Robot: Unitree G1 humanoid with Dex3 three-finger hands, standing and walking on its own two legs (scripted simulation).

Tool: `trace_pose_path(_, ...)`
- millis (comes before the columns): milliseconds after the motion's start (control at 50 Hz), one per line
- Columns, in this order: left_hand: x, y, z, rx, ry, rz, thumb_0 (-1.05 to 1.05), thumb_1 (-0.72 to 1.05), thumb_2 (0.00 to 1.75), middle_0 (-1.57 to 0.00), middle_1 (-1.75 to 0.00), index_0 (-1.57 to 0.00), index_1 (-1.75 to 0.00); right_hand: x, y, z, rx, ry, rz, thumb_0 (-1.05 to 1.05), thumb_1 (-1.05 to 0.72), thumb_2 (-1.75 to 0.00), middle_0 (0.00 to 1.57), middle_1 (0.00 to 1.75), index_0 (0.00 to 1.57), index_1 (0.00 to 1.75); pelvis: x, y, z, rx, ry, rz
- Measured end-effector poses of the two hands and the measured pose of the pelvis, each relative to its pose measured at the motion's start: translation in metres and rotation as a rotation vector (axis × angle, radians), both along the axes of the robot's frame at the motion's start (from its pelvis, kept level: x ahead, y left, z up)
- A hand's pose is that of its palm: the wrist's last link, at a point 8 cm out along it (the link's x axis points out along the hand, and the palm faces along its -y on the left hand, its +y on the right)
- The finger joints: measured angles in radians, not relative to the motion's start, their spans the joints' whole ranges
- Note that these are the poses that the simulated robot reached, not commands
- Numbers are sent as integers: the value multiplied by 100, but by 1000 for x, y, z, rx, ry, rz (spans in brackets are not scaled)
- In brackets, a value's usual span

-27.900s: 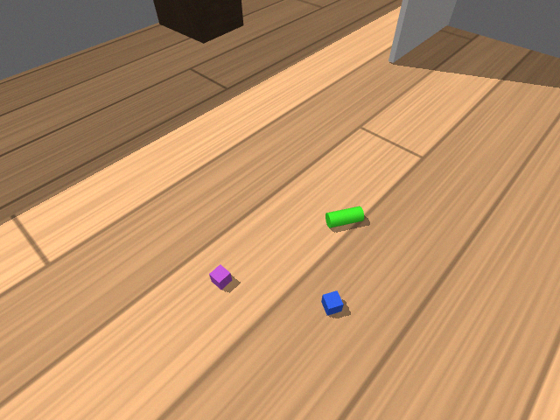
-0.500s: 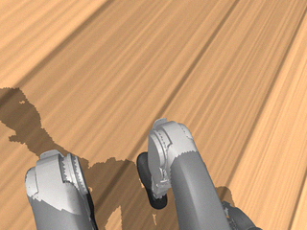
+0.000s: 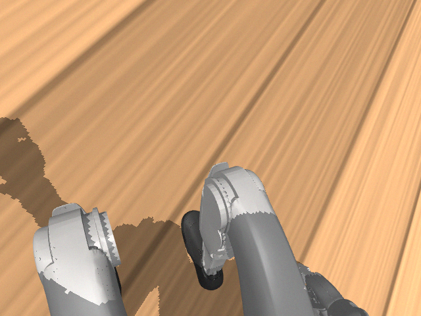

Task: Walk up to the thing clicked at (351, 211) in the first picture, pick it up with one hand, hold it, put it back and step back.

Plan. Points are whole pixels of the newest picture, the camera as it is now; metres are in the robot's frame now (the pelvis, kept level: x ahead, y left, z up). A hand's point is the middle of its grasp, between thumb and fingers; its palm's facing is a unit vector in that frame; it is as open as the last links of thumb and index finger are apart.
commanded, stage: rest palm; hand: left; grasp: from above
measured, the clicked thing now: out of the picture +0.47 +0.39 -0.28
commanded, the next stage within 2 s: close in 1.64 s
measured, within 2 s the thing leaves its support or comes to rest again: neither
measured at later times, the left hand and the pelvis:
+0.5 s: hand out of the picture +0.46 +0.37 -0.23, palm faces -0.44 -0.13 -0.89, open 14.4 cm; pelvis +0.00 +0.00 -0.01, yaw -2 degrees
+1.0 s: hand out of the picture +0.45 +0.37 -0.24, palm faces -0.44 -0.14 -0.89, open 14.3 cm; pelvis +0.00 +0.00 -0.01, yaw -3 degrees
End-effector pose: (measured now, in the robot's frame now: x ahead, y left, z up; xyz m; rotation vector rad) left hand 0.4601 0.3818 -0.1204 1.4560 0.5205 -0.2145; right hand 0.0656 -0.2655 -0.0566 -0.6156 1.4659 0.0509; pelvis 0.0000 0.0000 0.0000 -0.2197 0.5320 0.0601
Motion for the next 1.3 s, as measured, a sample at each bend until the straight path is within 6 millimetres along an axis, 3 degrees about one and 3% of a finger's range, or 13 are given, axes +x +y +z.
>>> trace_pose_path(260,4,-7,-32,-1,0,4,0,-58,109,-9,-96,-5,-100,-15,2,2,-17,42,21,0,-90,-90,20,30,21,30,2,-1,-8,-5,-16,-15)
trace_pose_path(460,7,-9,-47,8,-3,30,0,-58,108,-9,-95,-4,-99,-13,2,6,-25,31,45,0,-90,-90,20,30,21,30,4,1,-10,-18,-24,-23)
trace_pose_path(880,-3,-7,-61,-12,9,25,0,-56,107,-8,-97,-5,-100,-3,6,9,-24,22,117,0,-90,-90,20,30,21,30,1,3,-13,-35,-58,-30)
trace_pose_path(1300,0,-9,-75,-1,3,49,0,-53,106,-9,-103,-6,-105,-4,12,10,-4,25,145,0,-90,-90,20,30,21,30,2,5,-15,-50,-61,-38)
